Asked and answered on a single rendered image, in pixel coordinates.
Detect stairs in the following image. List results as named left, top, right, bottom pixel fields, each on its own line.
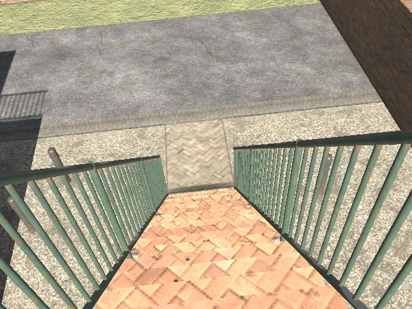
left=96, top=188, right=347, bottom=309

